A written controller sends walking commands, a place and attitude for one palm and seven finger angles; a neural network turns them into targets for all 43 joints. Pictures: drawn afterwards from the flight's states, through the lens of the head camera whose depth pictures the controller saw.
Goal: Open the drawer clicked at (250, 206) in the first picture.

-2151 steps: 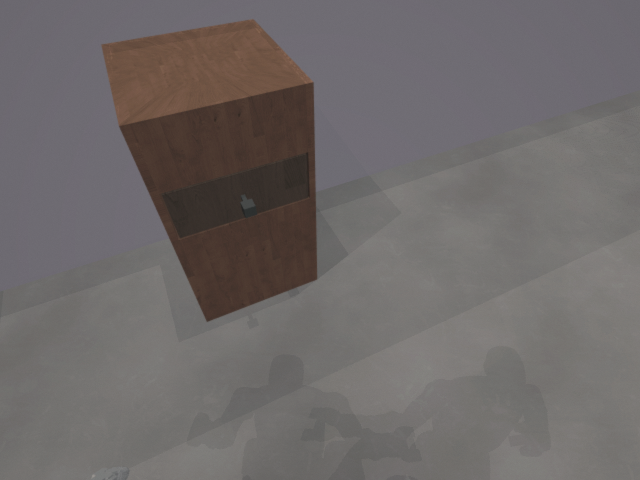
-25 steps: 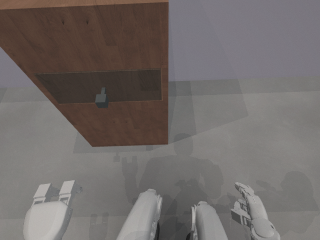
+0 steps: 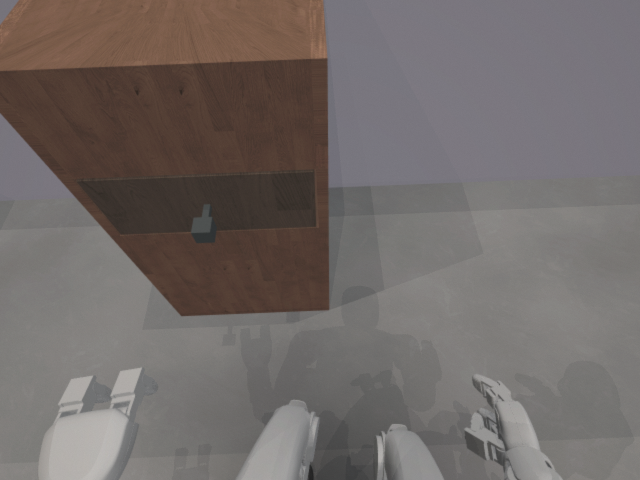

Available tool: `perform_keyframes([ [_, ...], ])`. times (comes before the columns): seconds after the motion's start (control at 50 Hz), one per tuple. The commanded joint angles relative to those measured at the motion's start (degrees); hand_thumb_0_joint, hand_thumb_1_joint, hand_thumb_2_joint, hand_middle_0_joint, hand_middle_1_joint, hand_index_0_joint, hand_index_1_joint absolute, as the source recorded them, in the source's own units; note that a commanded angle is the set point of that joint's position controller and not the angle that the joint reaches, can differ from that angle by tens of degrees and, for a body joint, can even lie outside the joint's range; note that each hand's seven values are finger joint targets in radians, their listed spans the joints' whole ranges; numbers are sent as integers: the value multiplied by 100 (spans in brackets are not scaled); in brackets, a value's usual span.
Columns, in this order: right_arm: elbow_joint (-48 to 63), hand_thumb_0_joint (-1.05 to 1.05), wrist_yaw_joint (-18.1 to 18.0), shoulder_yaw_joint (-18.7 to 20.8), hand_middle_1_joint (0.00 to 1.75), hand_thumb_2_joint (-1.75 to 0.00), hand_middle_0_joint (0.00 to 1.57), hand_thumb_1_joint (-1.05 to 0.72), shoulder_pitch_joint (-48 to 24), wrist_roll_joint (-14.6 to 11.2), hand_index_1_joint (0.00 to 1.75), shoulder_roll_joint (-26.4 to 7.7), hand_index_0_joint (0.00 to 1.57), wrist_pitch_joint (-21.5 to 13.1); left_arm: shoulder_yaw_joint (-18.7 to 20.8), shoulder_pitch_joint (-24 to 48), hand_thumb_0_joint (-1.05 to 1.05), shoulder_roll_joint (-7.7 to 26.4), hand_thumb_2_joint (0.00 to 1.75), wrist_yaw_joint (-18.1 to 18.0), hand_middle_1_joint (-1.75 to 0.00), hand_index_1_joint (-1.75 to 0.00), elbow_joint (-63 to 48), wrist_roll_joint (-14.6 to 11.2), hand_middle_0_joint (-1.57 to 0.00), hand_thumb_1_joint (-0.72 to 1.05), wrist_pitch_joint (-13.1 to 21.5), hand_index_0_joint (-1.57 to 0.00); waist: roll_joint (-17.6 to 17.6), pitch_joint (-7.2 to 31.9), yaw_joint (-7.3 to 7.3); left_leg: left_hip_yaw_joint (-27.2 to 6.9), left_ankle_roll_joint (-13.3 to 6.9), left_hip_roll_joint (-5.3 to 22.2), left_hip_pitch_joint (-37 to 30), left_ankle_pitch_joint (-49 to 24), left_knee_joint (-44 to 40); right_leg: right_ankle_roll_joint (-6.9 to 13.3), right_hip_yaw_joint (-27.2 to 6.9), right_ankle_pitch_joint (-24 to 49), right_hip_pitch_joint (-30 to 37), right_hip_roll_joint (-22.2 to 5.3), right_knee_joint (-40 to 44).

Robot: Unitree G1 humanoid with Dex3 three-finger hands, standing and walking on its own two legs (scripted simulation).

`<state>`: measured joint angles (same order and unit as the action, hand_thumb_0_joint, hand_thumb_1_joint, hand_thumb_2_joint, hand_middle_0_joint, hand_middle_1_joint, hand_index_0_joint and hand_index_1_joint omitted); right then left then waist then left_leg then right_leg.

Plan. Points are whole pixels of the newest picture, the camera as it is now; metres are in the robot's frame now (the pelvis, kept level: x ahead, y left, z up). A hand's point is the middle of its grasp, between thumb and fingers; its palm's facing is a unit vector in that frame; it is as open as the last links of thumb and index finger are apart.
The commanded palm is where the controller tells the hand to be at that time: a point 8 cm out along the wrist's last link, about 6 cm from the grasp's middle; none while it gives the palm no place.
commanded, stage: lift the hand off the handle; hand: left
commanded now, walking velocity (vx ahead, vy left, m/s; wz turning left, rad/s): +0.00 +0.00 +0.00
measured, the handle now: (205, 222) +0.50 +0.29 -0.10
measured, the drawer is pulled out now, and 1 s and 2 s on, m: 0.00 0.00 0.00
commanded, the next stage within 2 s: draw the hand back to the body in 1.42 s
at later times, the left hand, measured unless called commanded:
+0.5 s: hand (102, 450) +0.14 +0.26 -0.01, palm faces -0.08 -0.08 -0.99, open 13.8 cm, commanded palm +0.12 +0.26 +0.05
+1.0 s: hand (82, 446) +0.14 +0.26 +0.03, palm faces -0.06 -0.08 -0.99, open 13.8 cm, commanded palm +0.12 +0.26 +0.08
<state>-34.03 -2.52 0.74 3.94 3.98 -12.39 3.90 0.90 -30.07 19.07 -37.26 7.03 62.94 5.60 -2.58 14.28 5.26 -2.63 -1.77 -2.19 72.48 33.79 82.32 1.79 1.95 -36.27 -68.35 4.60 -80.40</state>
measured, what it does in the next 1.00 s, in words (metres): stands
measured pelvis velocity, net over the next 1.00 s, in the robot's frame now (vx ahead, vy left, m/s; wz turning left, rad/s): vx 0.02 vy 0.00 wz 0.01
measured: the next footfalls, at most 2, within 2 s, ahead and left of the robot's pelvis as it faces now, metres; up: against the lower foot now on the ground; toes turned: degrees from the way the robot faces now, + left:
none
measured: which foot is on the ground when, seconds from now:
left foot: down 0.00-1.00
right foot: down 0.00-1.00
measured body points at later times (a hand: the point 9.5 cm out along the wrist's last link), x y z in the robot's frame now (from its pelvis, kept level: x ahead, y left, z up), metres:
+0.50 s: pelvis +0.01 +0.00 +0.02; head +0.09 -0.01 +0.47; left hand +0.14 +0.26 +0.05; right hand +0.24 -0.20 -0.08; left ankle +0.04 +0.10 -0.59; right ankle +0.02 -0.11 -0.59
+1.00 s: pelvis +0.02 +0.00 +0.05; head +0.07 -0.02 +0.49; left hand +0.14 +0.26 +0.09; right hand +0.24 -0.21 -0.05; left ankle +0.04 +0.10 -0.59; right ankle +0.02 -0.11 -0.59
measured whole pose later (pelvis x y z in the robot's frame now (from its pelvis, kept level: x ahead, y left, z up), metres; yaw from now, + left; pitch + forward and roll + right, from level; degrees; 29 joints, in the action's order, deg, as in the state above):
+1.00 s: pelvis +0.02 +0.00 +0.05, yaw +1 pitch +18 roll -2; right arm -30.2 -0.8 0.8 7.4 2.8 -12.8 5.7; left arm 1.5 -38.1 20.1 -33.2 -1.9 59.9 4.7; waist -3.1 13.1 5.0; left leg -1.9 -1.9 -2.5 57.2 31.6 70.9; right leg 1.8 0.3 -34.0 -53.6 4.1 -69.6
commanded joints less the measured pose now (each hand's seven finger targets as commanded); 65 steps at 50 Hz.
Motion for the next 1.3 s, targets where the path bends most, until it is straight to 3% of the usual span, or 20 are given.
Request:
perform_keyframes([
  [0.0,854,0,-14,250,30,-90,20,-90,-460,9,30,-609,20,-230,583,-517,0,859,30,-240,-120,-120,-967,-71,-30,-50,94,-30,1,1359,34,-32,-69,-17,-1896,-1336,-1167,214,-105,1230,621,-42,1348],
  [0.06,879,0,2,258,30,-90,20,-90,-466,10,30,-602,20,-208,660,-727,0,906,30,-209,-120,-120,-1045,-116,-30,-50,91,-30,48,1418,69,-47,-65,-19,-1979,-1480,-1238,223,-95,1373,774,-30,1379],
  [0.14,909,0,6,261,30,-90,20,-90,-440,-4,30,-614,20,-176,583,-613,0,855,30,-162,-120,-120,-1093,-121,-30,-50,101,-30,172,1214,-15,-36,-76,-18,-2007,-1342,-1320,195,-70,1266,769,-50,1495],
  [0.18,958,0,11,250,30,-90,20,-90,-454,1,30,-616,20,-183,557,-695,0,850,30,-172,-120,-120,-1216,-96,-30,-50,117,-30,-7,1277,25,-40,-67,-21,-2127,-1393,-1363,210,-74,1267,786,-54,1501],
  [0.22,960,0,19,257,30,-90,20,-90,-426,-6,30,-618,20,-182,494,-623,0,815,30,-148,-120,-120,-1242,-109,-30,-50,98,-30,98,1213,-35,-38,-70,-22,-2198,-1382,-1398,198,-59,1264,791,-59,1576],
  [0.26,971,0,12,252,30,-90,20,-90,-429,-11,30,-606,20,-176,640,-728,0,925,30,-144,-120,-120,-1205,-124,-30,-50,86,-30,145,1175,2,-44,-66,-15,-2177,-1390,-1438,206,-74,1244,857,-46,1614],
  [0.34,1046,0,50,244,30,-90,20,-90,-400,-18,30,-607,20,-169,507,-837,0,807,30,-121,-120,-120,-1376,-112,-30,-50,85,-30,-22,1268,14,-26,-55,-33,-2423,-1548,-1521,206,-42,1378,936,-58,1644],
  [0.42,1080,0,56,240,30,-90,20,-90,-371,-37,30,-606,20,-132,552,-821,0,842,30,-75,-120,-120,-1358,-152,-30,-50,25,-30,138,1028,-37,-27,-67,-24,-2426,-1469,-1619,194,-38,1350,1040,-47,1782],
  [0.54,1155,0,82,225,30,-90,20,-90,-354,-56,30,-614,20,-133,498,-898,0,840,30,-15,-120,-120,-1507,-190,-30,-50,-8,-30,52,1010,-47,0,-67,-38,-2610,-1505,-1735,192,-85,1381,1173,-66,1931],
  [0.56,1168,0,79,233,30,-90,20,-90,-357,-57,30,-614,20,-110,650,-936,0,956,30,-25,-120,-120,-1504,-187,-30,-50,-23,-30,83,979,-15,-17,-60,-20,-2603,-1500,-1783,200,-78,1328,1207,-46,1939],
  [0.58,1184,0,86,222,30,-90,20,-90,-342,-66,30,-621,20,-115,495,-931,0,834,30,1,-120,-120,-1524,-208,-30,-50,-33,-30,32,913,-65,-2,-69,-26,-2641,-1463,-1794,191,-51,1312,1203,-64,1980],
  [0.76,1259,0,120,231,30,-90,20,-90,-338,-92,30,-619,20,-72,722,-1176,0,1020,30,62,-120,-120,-1687,-267,-30,-50,-45,-30,34,843,3,26,-63,-38,-2802,-1603,-1975,201,-135,1468,1482,-45,2145],
  [0.84,1263,0,139,233,30,-90,20,-90,-278,-105,30,-636,20,-86,593,-1028,0,943,30,113,-120,-120,-1697,-301,-30,-50,-60,-30,97,652,-79,41,-75,-45,-2889,-1500,-2035,184,-134,1394,1443,-67,2263],
  [0.96,1320,0,151,233,30,-90,20,-90,-262,-109,30,-630,20,-73,707,-1179,0,1035,30,161,-120,-120,-1829,-353,-30,-50,-64,-30,162,654,-57,45,-78,-45,-2974,-1568,-2125,183,-176,1446,1602,-66,2366],
  [0.98,1302,0,142,248,30,-90,20,-90,-224,-132,30,-630,20,-74,674,-1144,0,990,30,166,-120,-120,-1876,-346,-30,-50,-36,-30,15,613,-54,65,-92,-47,-3007,-1585,-2154,186,-131,1526,1692,-66,2378],
  [1.06,1334,0,154,248,30,-90,20,-90,-223,-136,30,-632,20,-55,821,-1224,0,1120,30,190,-120,-120,-1945,-389,-30,-50,-43,-30,155,666,-25,46,-80,-50,-3105,-1654,-2220,186,-200,1531,1743,-55,2453],
  [1.12,1358,0,170,257,30,-90,20,-90,-176,-159,30,-620,20,-55,694,-1453,0,987,30,236,-120,-120,-2038,-422,-30,-50,-37,-30,-12,603,-28,85,-80,-61,-3252,-1776,-2292,192,-165,1741,1882,-60,2500],
  [1.16,1360,0,183,245,30,-90,20,-90,-222,-148,30,-627,20,-21,824,-1448,0,1118,30,246,-120,-120,-2056,-432,-30,-50,-69,-30,101,559,-25,64,-67,-55,-3268,-1779,-2331,190,-233,1682,1867,-40,2552],
  [1.26,1422,0,223,245,30,-90,20,-90,-185,-154,30,-640,20,-30,698,-1411,0,1046,30,307,-120,-120,-2238,-462,-30,-50,-92,-30,156,442,-69,45,-64,-41,-3414,-1711,-2454,182,-192,1506,1840,-55,2652],
  [1.28,1429,0,209,260,30,-90,20,-90,-156,-177,30,-641,20,-38,661,-1448,0,998,30,311,-120,-120,-2271,-463,-30,-50,-76,-30,15,354,-58,51,-74,-38,-3408,-1646,-2502,183,-129,1491,1918,-60,2664],
])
